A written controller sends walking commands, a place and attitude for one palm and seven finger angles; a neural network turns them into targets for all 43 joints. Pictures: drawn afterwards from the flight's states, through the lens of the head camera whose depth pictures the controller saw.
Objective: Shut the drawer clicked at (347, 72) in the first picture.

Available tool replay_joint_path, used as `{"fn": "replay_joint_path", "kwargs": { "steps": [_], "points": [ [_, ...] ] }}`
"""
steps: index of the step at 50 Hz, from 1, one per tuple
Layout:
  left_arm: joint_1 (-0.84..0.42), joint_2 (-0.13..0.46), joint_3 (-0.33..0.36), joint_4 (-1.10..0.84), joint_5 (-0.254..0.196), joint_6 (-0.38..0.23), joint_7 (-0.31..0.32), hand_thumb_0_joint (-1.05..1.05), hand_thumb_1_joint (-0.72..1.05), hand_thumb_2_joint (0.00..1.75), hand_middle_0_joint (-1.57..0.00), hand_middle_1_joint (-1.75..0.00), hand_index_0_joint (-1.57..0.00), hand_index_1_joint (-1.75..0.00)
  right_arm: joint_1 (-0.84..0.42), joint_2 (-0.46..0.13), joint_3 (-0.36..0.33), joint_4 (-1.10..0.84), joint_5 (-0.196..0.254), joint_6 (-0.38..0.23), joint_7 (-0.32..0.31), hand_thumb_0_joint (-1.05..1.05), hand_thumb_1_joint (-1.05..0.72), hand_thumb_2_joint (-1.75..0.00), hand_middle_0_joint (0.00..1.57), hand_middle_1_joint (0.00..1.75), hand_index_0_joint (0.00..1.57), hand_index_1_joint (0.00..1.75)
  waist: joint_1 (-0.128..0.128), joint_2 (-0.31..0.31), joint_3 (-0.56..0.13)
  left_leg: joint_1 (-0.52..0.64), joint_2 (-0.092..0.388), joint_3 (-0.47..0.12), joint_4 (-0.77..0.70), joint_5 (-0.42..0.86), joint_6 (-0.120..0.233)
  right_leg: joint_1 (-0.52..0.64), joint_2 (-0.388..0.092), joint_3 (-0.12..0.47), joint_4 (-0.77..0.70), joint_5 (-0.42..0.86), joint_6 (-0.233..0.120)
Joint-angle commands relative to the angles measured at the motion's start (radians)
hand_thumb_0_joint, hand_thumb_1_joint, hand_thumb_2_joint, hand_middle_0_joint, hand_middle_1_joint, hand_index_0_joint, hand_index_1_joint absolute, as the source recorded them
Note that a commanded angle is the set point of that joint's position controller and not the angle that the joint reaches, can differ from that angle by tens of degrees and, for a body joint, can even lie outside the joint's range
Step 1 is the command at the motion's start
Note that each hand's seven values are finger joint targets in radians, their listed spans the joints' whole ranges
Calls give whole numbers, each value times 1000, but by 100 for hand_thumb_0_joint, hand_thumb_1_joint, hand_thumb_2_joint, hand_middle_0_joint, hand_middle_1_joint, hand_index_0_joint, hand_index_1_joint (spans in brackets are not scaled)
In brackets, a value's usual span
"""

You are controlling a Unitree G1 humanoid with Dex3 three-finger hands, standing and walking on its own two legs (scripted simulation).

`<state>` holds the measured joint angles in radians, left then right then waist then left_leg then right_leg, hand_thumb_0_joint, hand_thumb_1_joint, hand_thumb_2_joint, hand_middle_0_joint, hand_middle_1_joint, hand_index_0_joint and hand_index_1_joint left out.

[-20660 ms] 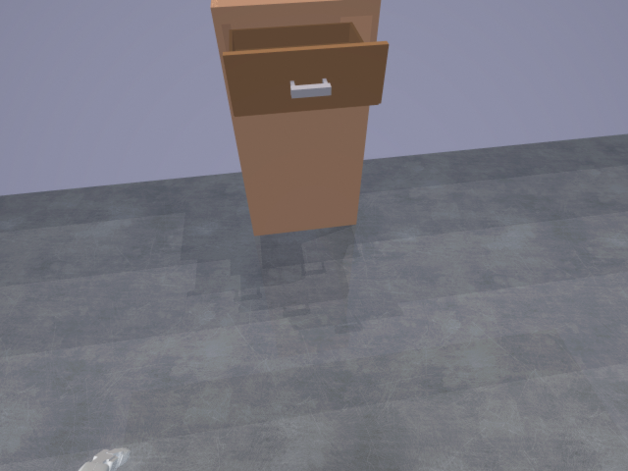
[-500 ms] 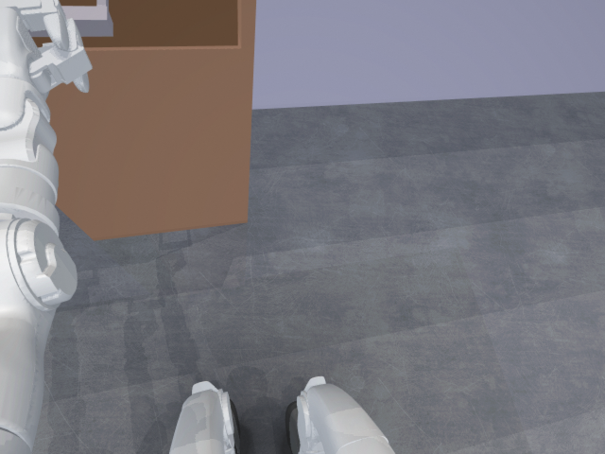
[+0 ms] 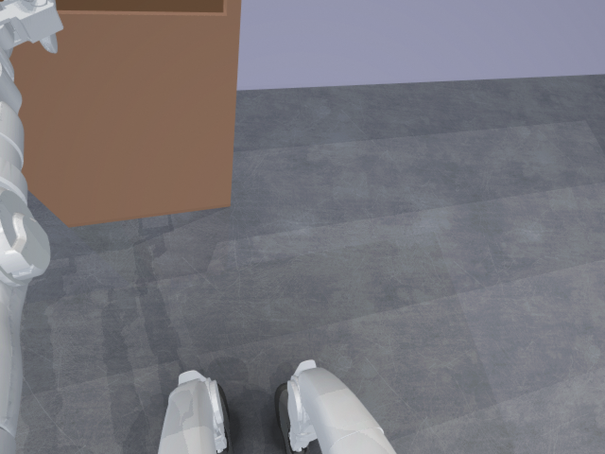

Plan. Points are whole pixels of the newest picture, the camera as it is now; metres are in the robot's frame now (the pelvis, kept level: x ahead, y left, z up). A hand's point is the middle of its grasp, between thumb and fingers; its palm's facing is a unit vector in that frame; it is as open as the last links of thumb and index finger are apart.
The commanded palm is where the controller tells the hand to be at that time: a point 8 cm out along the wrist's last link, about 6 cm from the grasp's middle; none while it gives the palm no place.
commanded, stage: pull the fist back off the drawer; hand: left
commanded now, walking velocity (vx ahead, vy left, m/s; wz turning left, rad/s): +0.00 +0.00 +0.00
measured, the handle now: out of the picture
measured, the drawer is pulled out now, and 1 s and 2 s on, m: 0.00 0.00 0.00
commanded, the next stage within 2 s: draw the hand back to the body in 0.54 s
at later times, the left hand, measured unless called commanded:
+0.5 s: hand (53, 17) +0.59 +0.17 +0.11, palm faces +0.09 -1.00 +0.00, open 3.1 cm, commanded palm +0.57 +0.19 +0.10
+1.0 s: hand out of the picture +0.49 +0.20 +0.16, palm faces +0.12 -0.99 -0.02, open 3.3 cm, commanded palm +0.44 +0.24 +0.16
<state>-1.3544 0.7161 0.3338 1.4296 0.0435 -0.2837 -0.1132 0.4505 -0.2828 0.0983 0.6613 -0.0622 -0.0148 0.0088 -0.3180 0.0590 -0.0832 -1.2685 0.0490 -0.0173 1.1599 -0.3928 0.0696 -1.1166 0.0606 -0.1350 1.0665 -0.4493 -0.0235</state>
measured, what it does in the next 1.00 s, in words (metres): rises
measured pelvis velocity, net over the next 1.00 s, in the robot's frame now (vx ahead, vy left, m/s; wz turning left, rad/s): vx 0.08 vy -0.01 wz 0.02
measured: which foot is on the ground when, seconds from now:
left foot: down 0.00-1.00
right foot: down 0.00-1.00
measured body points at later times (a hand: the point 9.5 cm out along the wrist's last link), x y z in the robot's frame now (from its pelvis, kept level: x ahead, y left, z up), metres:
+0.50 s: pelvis +0.02 +0.01 +0.01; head +0.18 +0.04 +0.43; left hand +0.58 +0.23 +0.11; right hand -0.04 -0.24 -0.08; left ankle +0.07 +0.08 -0.64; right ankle +0.02 -0.12 -0.64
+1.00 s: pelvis +0.08 -0.01 +0.07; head +0.14 +0.00 +0.51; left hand +0.47 +0.25 +0.16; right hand +0.14 -0.27 -0.05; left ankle +0.07 +0.08 -0.64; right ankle +0.02 -0.12 -0.64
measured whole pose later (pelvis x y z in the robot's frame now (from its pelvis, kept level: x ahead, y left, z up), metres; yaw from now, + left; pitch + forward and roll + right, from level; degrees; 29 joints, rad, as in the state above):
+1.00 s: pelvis +0.08 -0.01 +0.07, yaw +1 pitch +15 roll -3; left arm -0.44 0.34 0.31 0.64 -0.19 -0.27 -0.14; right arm 0.39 -0.26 0.01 0.57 0.03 0.07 0.04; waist -0.09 0.04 -0.14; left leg -0.68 0.03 0.03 0.84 -0.41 0.04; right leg -0.56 0.07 -0.05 0.76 -0.44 -0.03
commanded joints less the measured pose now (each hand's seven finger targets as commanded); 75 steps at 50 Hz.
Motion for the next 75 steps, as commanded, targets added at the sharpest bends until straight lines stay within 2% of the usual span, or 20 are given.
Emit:
{"fn": "replay_joint_path", "kwargs": {
  "steps": [1,7,9,16,20,22,31,32,35,37,42,49,53,57,58,59,61,65,70,75],
  "points": [
    [-606,178,24,-256,-16,-58,37,0,90,90,-140,-160,-140,-160,246,-231,-73,-5,-3,-11,-18,0,-90,-90,20,30,20,30,-70,251,-479,626,24,-170,-158,-1,-22,-46,5,74,-154,10,4],
    [-609,150,40,-280,-10,-59,49,0,90,90,-140,-160,-140,-160,259,-232,-87,-12,-12,-8,-4,0,-90,-90,20,30,20,30,-56,270,-528,707,27,-211,-159,45,-33,-92,4,60,-128,40,-3],
    [-575,172,63,-284,-7,-56,49,0,90,90,-140,-160,-140,-160,263,-232,-88,-15,-12,-1,1,0,-90,-90,20,30,20,30,-34,271,-549,723,29,-214,-162,71,-40,-75,5,56,-125,49,-6],
    [-429,89,52,-381,-26,-66,49,0,90,90,-140,-160,-140,-160,248,-219,-106,-33,-8,14,24,0,-90,-90,20,30,20,30,23,276,-590,822,35,-217,-185,145,-54,-39,8,50,-134,82,-9],
    [-324,37,39,-403,-36,-72,56,0,90,90,-140,-160,-140,-160,240,-210,-114,-41,-4,28,35,0,-90,-90,20,30,20,30,43,242,-554,833,32,-194,-202,187,-56,6,14,46,-154,98,-9],
    [-247,60,76,-412,-44,-80,59,0,90,90,-140,-160,-140,-160,242,-213,-119,-45,-2,34,37,0,-90,-90,20,30,20,30,65,213,-571,846,30,-182,-205,239,-55,52,19,49,-163,122,-13],
    [-239,14,58,-398,-60,-145,59,0,90,90,-140,-160,-140,-160,232,-192,-127,-31,5,56,32,0,-90,-90,20,30,20,30,46,127,-495,782,7,-111,-182,338,-37,145,24,77,-195,211,-3],
    [-229,23,67,-407,-60,-156,54,0,90,90,-140,-160,-140,-160,235,-189,-127,-28,2,58,33,0,-90,-90,20,30,20,30,56,150,-508,801,5,-103,-175,382,-37,159,24,78,-191,245,-5],
    [14,41,107,-578,-90,-171,17,0,90,90,-140,-160,-140,-160,209,-180,-141,-85,17,79,39,0,-90,-90,20,30,20,30,166,214,-705,949,1,-75,-195,630,-53,329,26,82,-189,423,-11],
    [202,2,92,-676,-125,-147,-12,0,90,90,-140,-160,-140,-160,190,-170,-145,-125,33,91,45,0,-90,-90,20,30,20,30,205,189,-760,986,-7,-60,-210,740,-50,440,31,87,-207,537,-9],
    [386,-80,66,-912,-225,-53,-36,0,90,90,-140,-160,-140,-160,104,-148,-152,-173,83,92,28,0,-90,-90,20,30,20,30,213,4,-596,860,-32,11,-287,603,-14,685,20,110,-295,735,12],
    [602,-207,-44,-1042,-252,-53,-42,0,90,90,-140,-160,-140,-160,-4,-126,-147,-163,102,47,7,0,-90,-90,20,30,20,30,213,50,-338,953,-31,9,-368,544,-17,622,11,104,-370,604,14],
    [736,-220,-54,-1106,-292,-4,-98,0,90,90,-140,-160,-140,-160,-84,-126,-139,-199,117,33,-6,0,-90,-90,20,30,20,30,252,50,-342,990,-45,10,-404,527,-15,697,-7,109,-393,629,9],
    [784,-210,-42,-1194,-336,51,-130,0,90,90,-140,-160,-140,-160,-157,-122,-128,-232,129,14,-27,0,-90,-90,20,30,20,30,267,-35,-287,980,-51,10,-437,458,-11,742,-13,107,-418,628,14],
    [779,-149,-83,-1312,-207,60,-17,0,90,90,-140,-160,-140,-160,-261,-101,-126,-246,125,30,-38,0,-90,-90,20,30,20,30,310,-11,-260,1030,-52,25,-498,408,-24,739,-45,161,-490,574,12],
    [812,-202,-103,-1336,-197,82,46,0,90,90,-140,-160,-140,-160,-265,-95,-125,-246,120,31,-50,0,-90,-90,20,30,20,30,291,-12,-239,1054,-45,19,-532,367,-27,753,-44,147,-510,499,7],
    [893,-239,-134,-1390,-181,112,103,0,90,90,-140,-160,-140,-160,-295,-94,-119,-250,119,22,-61,0,-90,-90,20,30,20,30,301,-5,-203,1072,-38,10,-572,322,-28,773,-47,141,-538,419,2],
    [946,-192,-90,-1482,-153,139,176,0,90,90,-140,-160,-140,-160,-345,-84,-101,-244,116,20,-83,0,-90,-90,20,30,20,30,313,-50,-154,1107,-40,7,-652,269,-25,840,-50,147,-617,363,4],
    [1083,-228,-106,-1607,-141,154,203,0,90,90,-140,-160,-140,-160,-383,-69,-84,-238,107,-3,-90,0,-90,-90,20,30,20,30,328,25,-96,1191,-36,-2,-734,265,-31,892,-49,141,-692,326,-4],
    [1290,-229,-76,-1720,-142,158,209,0,90,90,-140,-160,-140,-160,-408,-65,-82,-236,93,-21,-85,0,-90,-90,20,30,20,30,349,-16,-41,1214,-33,3,-788,267,-31,948,-49,139,-749,316,-2]
  ]
}}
